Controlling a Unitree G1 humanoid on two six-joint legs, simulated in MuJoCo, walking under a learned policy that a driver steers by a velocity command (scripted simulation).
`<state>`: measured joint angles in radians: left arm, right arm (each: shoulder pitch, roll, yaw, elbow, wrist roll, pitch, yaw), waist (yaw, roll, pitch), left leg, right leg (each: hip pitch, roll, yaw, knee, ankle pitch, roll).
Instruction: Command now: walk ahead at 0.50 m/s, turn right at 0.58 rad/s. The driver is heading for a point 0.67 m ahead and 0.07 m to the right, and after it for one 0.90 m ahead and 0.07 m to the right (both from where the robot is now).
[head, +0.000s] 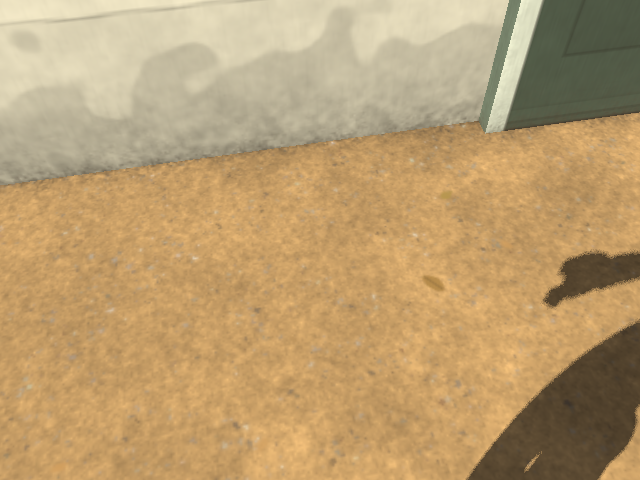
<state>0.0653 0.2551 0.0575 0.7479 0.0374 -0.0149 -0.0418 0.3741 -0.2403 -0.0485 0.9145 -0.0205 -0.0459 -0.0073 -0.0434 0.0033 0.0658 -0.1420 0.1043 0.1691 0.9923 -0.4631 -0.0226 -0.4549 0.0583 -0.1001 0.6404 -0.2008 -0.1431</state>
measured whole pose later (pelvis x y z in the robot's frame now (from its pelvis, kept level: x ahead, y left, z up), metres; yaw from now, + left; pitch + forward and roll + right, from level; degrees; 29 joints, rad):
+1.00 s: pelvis +0.52 -0.11 +0.01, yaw -23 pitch +2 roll +1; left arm 0.02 0.24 0.01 0.72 0.07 -0.06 -0.02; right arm 0.45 -0.24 -0.04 0.96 0.00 -0.06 0.01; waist -0.08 0.00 0.04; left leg -0.05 0.03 0.07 0.58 -0.45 0.01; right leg -0.44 -0.01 -0.07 0.54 -0.11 -0.08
